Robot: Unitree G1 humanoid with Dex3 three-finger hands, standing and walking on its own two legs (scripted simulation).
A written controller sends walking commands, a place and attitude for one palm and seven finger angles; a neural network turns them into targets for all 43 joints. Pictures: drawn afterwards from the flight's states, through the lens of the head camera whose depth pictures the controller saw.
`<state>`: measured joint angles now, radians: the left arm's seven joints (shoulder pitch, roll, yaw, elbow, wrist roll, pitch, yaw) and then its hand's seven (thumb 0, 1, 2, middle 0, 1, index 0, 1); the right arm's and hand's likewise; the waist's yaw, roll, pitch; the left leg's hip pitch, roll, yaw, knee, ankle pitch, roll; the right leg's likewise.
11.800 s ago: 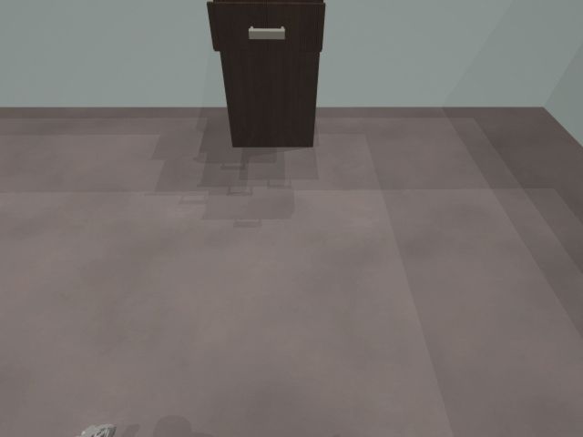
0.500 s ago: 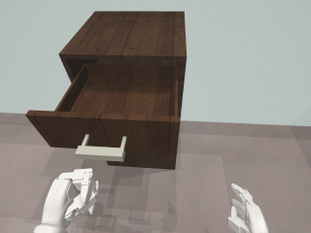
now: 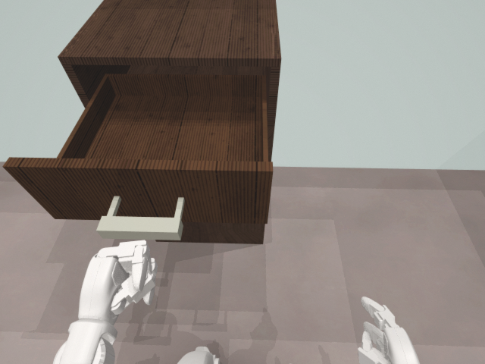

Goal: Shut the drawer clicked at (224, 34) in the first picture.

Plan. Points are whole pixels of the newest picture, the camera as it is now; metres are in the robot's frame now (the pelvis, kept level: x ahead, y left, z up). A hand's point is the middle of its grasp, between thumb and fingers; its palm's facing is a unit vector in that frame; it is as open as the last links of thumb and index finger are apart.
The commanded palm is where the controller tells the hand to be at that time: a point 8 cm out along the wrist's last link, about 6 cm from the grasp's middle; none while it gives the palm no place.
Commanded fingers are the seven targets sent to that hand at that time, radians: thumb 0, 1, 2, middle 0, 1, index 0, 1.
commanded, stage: bring the fist close to the handle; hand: left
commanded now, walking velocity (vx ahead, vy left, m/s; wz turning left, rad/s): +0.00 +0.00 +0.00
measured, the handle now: (144, 215) +0.35 +0.18 +0.05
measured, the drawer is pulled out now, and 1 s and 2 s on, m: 0.29 0.28 0.15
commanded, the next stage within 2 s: push the drawer shut in 0.54 s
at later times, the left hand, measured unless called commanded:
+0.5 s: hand (155, 271) +0.25 +0.14 +0.04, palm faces -0.03 -1.00 -0.03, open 3.3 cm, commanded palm +0.23 +0.19 +0.05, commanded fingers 0.00 0.90 0.90 -1.40 -1.60 -1.40 -1.60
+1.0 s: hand (156, 257) +0.28 +0.15 +0.04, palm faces -0.04 -1.00 -0.04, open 3.1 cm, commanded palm +0.27 +0.20 +0.05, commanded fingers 0.00 0.90 0.90 -1.40 -1.60 -1.40 -1.60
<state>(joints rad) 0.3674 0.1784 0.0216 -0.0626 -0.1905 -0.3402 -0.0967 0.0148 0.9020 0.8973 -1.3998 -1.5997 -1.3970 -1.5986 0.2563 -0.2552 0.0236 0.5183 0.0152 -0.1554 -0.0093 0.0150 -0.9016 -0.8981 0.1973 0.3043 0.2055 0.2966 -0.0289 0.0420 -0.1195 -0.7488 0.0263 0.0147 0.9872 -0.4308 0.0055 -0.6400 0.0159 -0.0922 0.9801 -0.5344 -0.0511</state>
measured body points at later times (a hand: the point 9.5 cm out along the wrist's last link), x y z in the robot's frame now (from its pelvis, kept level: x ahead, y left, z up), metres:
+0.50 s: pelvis +0.00 +0.01 -0.01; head +0.05 +0.00 +0.44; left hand +0.25 +0.20 +0.05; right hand +0.16 -0.23 -0.09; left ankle +0.03 +0.12 -0.68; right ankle -0.03 -0.09 -0.68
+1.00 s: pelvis -0.01 +0.01 -0.01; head +0.05 +0.00 +0.44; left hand +0.27 +0.20 +0.05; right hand +0.16 -0.23 -0.10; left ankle +0.03 +0.12 -0.68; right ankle -0.03 -0.09 -0.68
